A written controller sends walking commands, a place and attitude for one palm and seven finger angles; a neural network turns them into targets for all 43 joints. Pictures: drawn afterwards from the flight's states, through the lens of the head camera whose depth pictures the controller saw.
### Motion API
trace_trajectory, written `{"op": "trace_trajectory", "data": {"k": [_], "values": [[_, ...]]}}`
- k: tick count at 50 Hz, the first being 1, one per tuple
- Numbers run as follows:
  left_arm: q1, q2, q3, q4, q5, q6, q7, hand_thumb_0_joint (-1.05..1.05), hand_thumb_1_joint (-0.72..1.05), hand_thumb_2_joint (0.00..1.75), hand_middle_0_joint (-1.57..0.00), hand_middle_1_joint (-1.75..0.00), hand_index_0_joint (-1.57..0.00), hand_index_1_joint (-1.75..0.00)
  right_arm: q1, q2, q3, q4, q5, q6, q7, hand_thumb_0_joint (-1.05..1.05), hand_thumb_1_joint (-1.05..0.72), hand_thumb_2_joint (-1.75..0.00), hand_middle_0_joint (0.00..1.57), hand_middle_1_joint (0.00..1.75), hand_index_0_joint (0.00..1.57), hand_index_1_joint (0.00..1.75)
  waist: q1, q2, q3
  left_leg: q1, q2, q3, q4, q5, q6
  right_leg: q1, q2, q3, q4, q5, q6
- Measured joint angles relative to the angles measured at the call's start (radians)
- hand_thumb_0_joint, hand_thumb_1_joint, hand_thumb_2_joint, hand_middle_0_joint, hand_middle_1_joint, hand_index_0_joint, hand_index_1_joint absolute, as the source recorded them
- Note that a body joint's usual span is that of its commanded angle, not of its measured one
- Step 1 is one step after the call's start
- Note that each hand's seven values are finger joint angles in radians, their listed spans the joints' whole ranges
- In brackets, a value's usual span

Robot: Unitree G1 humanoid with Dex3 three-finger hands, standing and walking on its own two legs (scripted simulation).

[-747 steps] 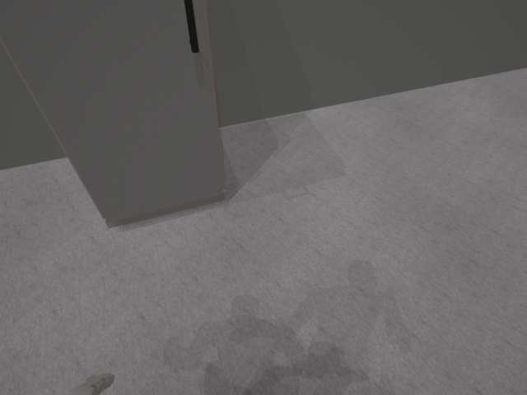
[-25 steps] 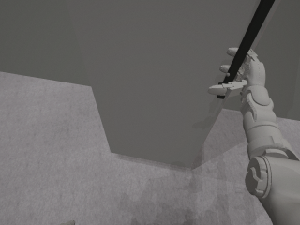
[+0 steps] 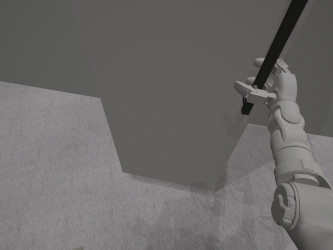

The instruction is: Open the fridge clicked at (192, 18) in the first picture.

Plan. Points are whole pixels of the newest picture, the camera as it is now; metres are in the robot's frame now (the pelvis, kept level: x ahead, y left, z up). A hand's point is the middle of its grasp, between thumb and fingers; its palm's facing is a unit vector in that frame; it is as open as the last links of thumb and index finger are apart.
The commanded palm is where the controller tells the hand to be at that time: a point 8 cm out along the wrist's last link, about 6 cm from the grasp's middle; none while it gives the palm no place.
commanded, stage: grip the handle and tug to test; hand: right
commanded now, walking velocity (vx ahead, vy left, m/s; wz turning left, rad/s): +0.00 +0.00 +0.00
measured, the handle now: (265, 63) +0.52 -0.15 +0.20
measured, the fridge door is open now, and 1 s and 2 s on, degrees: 0 0 20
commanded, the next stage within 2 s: pull the door a little, standing still in 0.98 s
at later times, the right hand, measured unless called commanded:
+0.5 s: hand (252, 86) +0.47 -0.13 +0.17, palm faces +0.06 +1.00 +0.00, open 5.3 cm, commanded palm +0.44 -0.18 +0.17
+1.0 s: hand (252, 87) +0.47 -0.13 +0.17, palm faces +0.05 +1.00 +0.01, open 5.4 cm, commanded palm +0.42 -0.19 +0.17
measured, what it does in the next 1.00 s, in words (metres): stands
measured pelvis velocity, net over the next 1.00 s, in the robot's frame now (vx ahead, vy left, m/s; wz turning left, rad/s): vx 0.00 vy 0.00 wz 0.02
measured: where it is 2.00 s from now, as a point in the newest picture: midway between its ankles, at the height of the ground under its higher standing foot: outside the picture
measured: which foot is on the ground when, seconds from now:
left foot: down 0.00-1.00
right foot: down 0.00-1.00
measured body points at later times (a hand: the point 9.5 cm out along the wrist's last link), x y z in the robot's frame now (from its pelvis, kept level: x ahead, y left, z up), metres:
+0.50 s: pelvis -0.01 +0.01 +0.00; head +0.02 +0.02 +0.45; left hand +0.06 +0.26 -0.12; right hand +0.46 -0.18 +0.17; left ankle +0.00 +0.12 -0.73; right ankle -0.02 -0.11 -0.73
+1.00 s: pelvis +0.00 +0.00 +0.00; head +0.02 +0.02 +0.45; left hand +0.04 +0.27 -0.12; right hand +0.46 -0.18 +0.17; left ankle +0.00 +0.12 -0.73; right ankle -0.02 -0.11 -0.73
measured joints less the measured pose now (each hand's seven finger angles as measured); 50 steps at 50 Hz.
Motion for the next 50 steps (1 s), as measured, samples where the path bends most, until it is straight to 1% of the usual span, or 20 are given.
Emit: {"op": "trace_trajectory", "data": {"k": [3,6,10,14,19,31,39,45,50], "values": [[-0.008,-0.002,0.003,-0.003,-0.003,0.002,-0.001,0.01,0.90,0.90,-0.20,-0.30,-0.21,-0.30,0.015,0.007,0.024,-0.030,0.001,0.012,0.001,0.00,-0.27,-0.63,0.38,1.31,0.38,1.31,-0.008,-0.003,0.002,0.009,0.001,0.004,-0.003,-0.001,0.000,0.006,0.001,0.004,-0.001,0.000,0.001],[-0.019,-0.002,0.001,-0.001,-0.006,0.005,0.002,0.01,0.90,0.90,-0.20,-0.30,-0.21,-0.30,0.019,0.021,0.036,-0.042,0.012,0.029,0.005,0.00,-0.41,-0.69,0.40,1.33,0.40,1.33,-0.017,-0.006,0.002,0.019,0.002,0.008,-0.007,-0.001,0.000,0.014,0.002,0.008,-0.004,0.001,0.001],[-0.041,-0.005,-0.007,0.000,-0.006,0.008,0.009,0.01,0.90,0.90,-0.20,-0.30,-0.21,-0.30,-0.014,0.023,0.034,-0.010,0.014,0.049,-0.004,0.01,-0.59,-0.77,0.41,1.35,0.41,1.35,-0.014,-0.002,0.008,0.023,0.005,0.015,-0.006,-0.001,0.001,0.016,0.005,0.015,-0.006,0.005,0.001],[-0.048,-0.005,-0.008,-0.008,-0.003,0.001,0.009,0.01,0.90,0.90,-0.20,-0.30,-0.21,-0.30,-0.033,0.023,0.043,0.001,0.003,0.041,-0.009,0.01,-0.73,-0.83,0.43,1.37,0.42,1.38,-0.015,-0.001,0.011,0.015,0.006,0.017,-0.003,0.001,0.003,0.008,0.006,0.017,-0.005,0.010,0.003],[-0.046,-0.004,-0.013,-0.002,-0.001,0.004,0.010,0.01,0.90,0.90,-0.20,-0.30,-0.21,-0.30,-0.060,0.018,0.033,0.046,-0.002,0.021,-0.006,0.01,-0.73,-0.84,0.42,1.39,0.42,1.39,-0.014,0.002,0.012,0.004,0.007,0.020,0.005,0.000,0.005,-0.002,0.007,0.021,-0.002,0.013,0.004],[-0.009,0.006,-0.012,0.012,-0.001,0.003,0.014,0.01,0.90,0.90,-0.20,-0.30,-0.21,-0.30,-0.100,-0.021,0.011,0.119,-0.005,-0.012,0.011,0.01,-0.72,-0.85,0.42,1.40,0.43,1.40,0.008,0.003,0.019,-0.022,0.003,0.022,0.017,0.008,0.010,-0.028,0.003,0.024,0.011,0.021,0.007],[0.014,0.014,-0.006,0.009,-0.003,0.001,0.012,0.01,0.90,0.90,-0.20,-0.30,-0.21,-0.30,-0.071,-0.036,-0.013,0.099,0.002,-0.021,0.019,0.01,-0.73,-0.83,0.42,1.40,0.42,1.40,0.018,0.001,0.013,-0.029,-0.003,0.007,0.013,0.016,0.011,-0.029,-0.003,0.010,0.007,0.023,0.007],[0.018,0.015,0.000,-0.004,-0.009,0.002,0.009,0.01,0.90,0.90,-0.20,-0.30,-0.21,-0.30,0.003,-0.024,-0.013,0.008,0.018,-0.003,0.010,0.01,-0.75,-0.81,0.39,1.40,0.39,1.40,0.016,-0.006,0.007,-0.010,-0.009,-0.009,-0.001,0.016,0.009,-0.002,-0.007,-0.007,-0.008,0.017,0.006],[0.006,0.010,0.002,-0.017,-0.014,0.010,0.006,0.01,0.90,0.90,-0.20,-0.30,-0.21,-0.30,0.075,-0.002,-0.008,-0.099,0.027,0.037,0.007,0.01,-0.76,-0.79,0.37,1.40,0.38,1.39,0.005,-0.009,0.000,0.018,-0.013,-0.019,-0.020,0.013,0.006,0.032,-0.009,-0.018,-0.029,0.011,0.006]]}}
